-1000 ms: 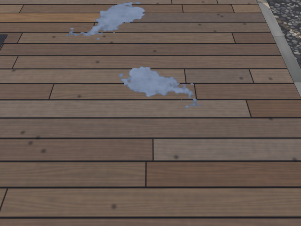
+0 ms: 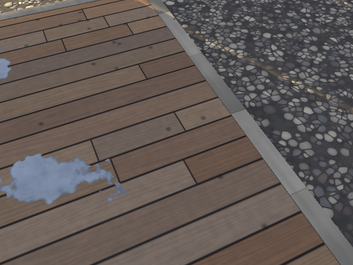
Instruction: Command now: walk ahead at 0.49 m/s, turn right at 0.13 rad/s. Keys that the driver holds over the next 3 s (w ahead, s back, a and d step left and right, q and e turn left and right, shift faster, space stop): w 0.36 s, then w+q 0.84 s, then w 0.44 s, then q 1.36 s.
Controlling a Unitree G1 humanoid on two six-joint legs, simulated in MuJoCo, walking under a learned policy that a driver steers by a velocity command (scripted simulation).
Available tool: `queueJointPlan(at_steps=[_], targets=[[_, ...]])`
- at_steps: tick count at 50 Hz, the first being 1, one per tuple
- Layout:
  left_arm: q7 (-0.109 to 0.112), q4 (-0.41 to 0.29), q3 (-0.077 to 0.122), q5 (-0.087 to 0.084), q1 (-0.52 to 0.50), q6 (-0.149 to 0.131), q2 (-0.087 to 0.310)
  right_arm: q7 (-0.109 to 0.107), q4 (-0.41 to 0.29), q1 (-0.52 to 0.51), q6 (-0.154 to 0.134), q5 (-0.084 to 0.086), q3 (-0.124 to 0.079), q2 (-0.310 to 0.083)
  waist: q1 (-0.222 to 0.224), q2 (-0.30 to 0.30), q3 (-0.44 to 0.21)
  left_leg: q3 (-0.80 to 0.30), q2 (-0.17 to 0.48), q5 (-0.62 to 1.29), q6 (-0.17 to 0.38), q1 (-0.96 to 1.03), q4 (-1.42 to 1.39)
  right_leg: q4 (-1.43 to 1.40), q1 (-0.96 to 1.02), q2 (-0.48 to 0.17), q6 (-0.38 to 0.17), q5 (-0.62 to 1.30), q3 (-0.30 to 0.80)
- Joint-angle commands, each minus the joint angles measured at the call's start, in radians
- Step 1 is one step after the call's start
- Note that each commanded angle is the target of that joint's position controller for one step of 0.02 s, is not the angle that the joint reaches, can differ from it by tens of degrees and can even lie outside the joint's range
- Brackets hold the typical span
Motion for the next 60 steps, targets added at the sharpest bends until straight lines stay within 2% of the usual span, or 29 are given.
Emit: queueJointPlan(at_steps=[1,6,9,13,16,17,18,19,20,21,22,23,24,26,30,35,41,44,45,46,47,48,49,50,51,52,53,56,60], targets=[[0.005,-0.064,0.018,0.006,0.034,-0.007,0.056,0.005,-0.033,0.011,-0.011,-0.005,-0.006,-0.068,0.025,0.090,-0.040,-0.321,0.276,0.014,0.187,0.125,-0.274,-0.036,-0.169,-0.122,0.005,0.068,0.017],[0.008,-0.130,0.006,0.022,-0.131,-0.007,0.043,-0.012,0.005,0.096,-0.001,0.008,-0.019,-0.132,-0.010,0.071,0.003,-0.194,0.258,0.153,0.186,0.127,-0.312,-0.327,-0.252,-0.141,0.046,0.278,-0.029],[-0.002,-0.159,-0.002,0.015,-0.244,-0.014,0.030,-0.018,0.024,0.150,0.010,0.019,-0.018,-0.146,-0.049,0.080,0.014,-0.127,0.225,0.163,0.147,0.136,-0.296,-0.531,-0.186,-0.100,0.052,0.417,-0.069],[-0.022,-0.205,-0.003,0.000,-0.356,-0.019,0.047,-0.019,0.056,0.222,0.027,0.026,-0.017,-0.154,-0.082,0.094,0.040,-0.152,0.280,0.125,0.137,0.248,-0.252,-0.643,-0.188,-0.076,0.039,0.392,-0.073],[-0.037,-0.220,0.008,0.000,-0.341,-0.030,0.082,-0.024,0.062,0.213,0.046,0.025,-0.023,-0.174,-0.044,0.111,0.023,-0.169,0.321,0.224,0.112,0.337,-0.169,-0.704,-0.130,-0.053,-0.001,0.281,-0.081],[-0.037,-0.203,0.021,0.003,-0.271,-0.032,0.105,-0.026,0.057,0.190,0.052,0.024,-0.024,-0.181,0.005,0.115,-0.017,-0.146,0.303,0.369,0.094,0.336,-0.082,-0.729,-0.020,-0.025,-0.020,0.265,-0.105],[-0.031,-0.156,0.047,0.005,-0.118,-0.033,0.152,-0.026,0.050,0.181,0.056,0.017,-0.016,-0.162,0.074,0.100,-0.113,-0.103,0.250,0.484,0.069,0.293,0.095,-0.737,0.189,-0.009,-0.051,0.273,-0.115],[-0.020,-0.120,0.071,0.019,0.085,-0.032,0.234,-0.026,0.018,0.178,0.053,-0.002,0.004,-0.118,0.147,-0.001,-0.269,-0.058,0.185,0.279,0.030,0.084,0.414,-0.716,0.511,-0.194,-0.123,0.302,0.086],[-0.025,-0.099,0.087,0.025,0.149,-0.023,0.308,-0.018,0.016,0.314,0.031,0.008,0.045,0.024,0.090,-0.279,-0.397,-0.037,0.013,-0.358,-0.027,-0.320,0.757,-0.815,0.842,-0.421,-0.272,0.147,0.531],[-0.025,-0.101,0.062,0.020,0.156,-0.023,0.197,-0.017,0.035,0.276,0.013,0.036,0.018,-0.093,0.126,-0.180,-0.378,-0.180,0.049,-0.437,-0.014,-0.429,0.891,-0.884,0.808,-0.418,-0.254,0.047,0.614],[-0.021,-0.113,0.047,0.017,0.074,-0.026,0.157,-0.017,0.004,0.178,0.005,0.056,-0.003,-0.154,0.111,-0.121,-0.227,-0.178,0.095,-0.345,0.000,-0.476,0.905,-0.900,0.669,-0.387,-0.200,0.105,0.446],[-0.022,-0.125,0.037,0.019,-0.012,-0.028,0.131,-0.024,-0.005,0.127,0.008,0.050,-0.004,-0.146,0.076,-0.048,-0.161,-0.154,0.144,-0.251,-0.007,-0.433,0.862,-0.928,0.530,-0.343,-0.169,0.194,0.316],[-0.027,-0.126,0.030,0.021,-0.067,-0.031,0.101,-0.029,-0.008,0.103,0.018,0.035,-0.009,-0.130,0.049,-0.030,-0.101,-0.150,0.171,-0.193,-0.014,-0.400,0.805,-0.969,0.424,-0.303,-0.150,0.242,0.225],[-0.031,-0.112,0.026,0.030,-0.102,-0.042,0.075,-0.029,0.001,0.141,0.050,0.034,-0.013,-0.088,0.002,-0.057,-0.067,-0.151,0.198,-0.124,-0.022,-0.307,0.758,-1.036,0.310,-0.257,-0.130,0.295,0.104],[-0.018,-0.067,0.041,0.038,-0.073,-0.052,0.107,-0.029,-0.026,0.100,0.076,0.032,-0.019,-0.059,-0.013,-0.022,-0.015,-0.178,0.193,0.000,-0.036,-0.385,0.682,-1.077,0.292,-0.251,-0.134,0.454,-0.045],[0.005,-0.042,0.045,0.034,-0.054,-0.040,0.133,-0.007,-0.080,-0.041,0.070,0.021,-0.017,-0.043,0.024,-0.014,0.027,-0.120,0.175,0.218,-0.036,-0.396,0.413,-1.099,0.326,-0.228,-0.097,0.454,-0.183],[0.016,0.005,0.055,0.016,0.045,-0.001,0.164,0.032,-0.187,-0.222,0.069,0.023,-0.005,-0.023,0.085,0.001,0.081,-0.019,0.161,0.130,0.003,-0.473,0.258,-1.024,0.530,-0.293,-0.083,0.555,-0.248],[0.024,-0.008,0.064,0.008,0.011,0.019,0.202,0.046,-0.218,-0.194,0.073,0.026,-0.020,-0.052,0.034,-0.045,0.026,0.070,0.087,-0.013,0.049,-0.327,0.238,-0.878,0.559,-0.296,-0.054,0.947,-0.294],[0.030,-0.014,0.068,0.007,-0.002,0.026,0.217,0.046,-0.212,-0.130,0.076,0.028,-0.034,-0.075,-0.007,-0.071,-0.021,0.097,0.047,-0.063,0.071,-0.228,0.245,-0.774,0.555,-0.292,-0.044,1.106,-0.305],[0.033,-0.020,0.070,0.005,-0.020,0.033,0.229,0.042,-0.188,-0.006,0.077,0.031,-0.058,-0.118,-0.079,-0.074,-0.089,0.106,0.008,-0.057,0.101,-0.057,0.206,-0.603,0.511,-0.273,-0.026,1.163,-0.317],[0.036,-0.032,0.066,0.003,-0.034,0.031,0.226,0.025,-0.147,0.160,0.081,0.029,-0.095,-0.187,-0.166,-0.033,-0.173,0.039,0.006,0.001,0.145,0.226,0.129,-0.353,0.349,-0.228,0.013,1.003,-0.326],[0.023,-0.074,0.032,0.038,0.038,0.010,0.106,0.002,-0.131,0.227,0.087,0.028,-0.122,-0.301,-0.108,0.215,-0.259,-0.399,0.264,0.001,0.274,0.595,0.123,0.024,-0.075,-0.093,0.069,0.189,-0.306],[0.004,-0.108,0.012,0.019,0.034,-0.039,0.081,0.006,-0.161,0.224,0.072,0.019,-0.108,-0.296,-0.082,0.230,-0.416,-0.887,0.424,-0.130,0.414,0.752,-0.068,0.230,-0.302,0.052,0.077,-0.268,-0.059],[-0.008,-0.140,0.033,-0.020,-0.106,-0.067,0.155,0.009,-0.155,0.220,0.064,0.009,-0.087,-0.219,-0.131,0.129,-0.325,-0.770,0.388,-0.104,0.340,0.701,-0.116,0.242,-0.403,-0.010,0.052,-0.187,0.026],[-0.009,-0.158,0.030,-0.026,-0.141,-0.078,0.150,0.009,-0.160,0.158,0.057,0.016,-0.076,-0.180,-0.093,0.090,-0.202,-0.612,0.349,-0.026,0.297,0.549,-0.116,0.158,-0.408,-0.053,0.034,-0.089,0.012],[0.001,-0.143,0.033,-0.002,-0.137,-0.076,0.145,0.010,-0.177,0.079,0.055,0.021,-0.066,-0.147,-0.040,0.014,-0.131,-0.496,0.299,0.068,0.260,0.387,-0.124,0.071,-0.344,-0.094,0.039,-0.029,0.004],[0.006,-0.139,0.043,0.015,-0.116,-0.064,0.157,0.007,-0.195,0.029,0.054,0.015,-0.056,-0.118,-0.001,0.027,-0.101,-0.425,0.267,0.149,0.243,0.274,-0.142,0.004,-0.269,-0.120,0.049,0.008,0.003],[0.007,-0.153,0.045,0.033,-0.094,-0.026,0.129,-0.005,-0.208,0.021,0.049,0.014,-0.058,-0.131,0.036,0.051,-0.080,-0.344,0.219,0.264,0.244,0.123,-0.186,-0.106,-0.184,-0.127,0.094,0.067,-0.017],[0.011,-0.209,0.031,0.037,-0.243,-0.017,0.093,-0.030,-0.195,0.089,0.055,0.021,-0.067,-0.165,-0.011,0.084,-0.043,-0.274,0.162,0.253,0.201,0.070,-0.180,-0.384,-0.196,-0.083,0.130,0.280,-0.037]])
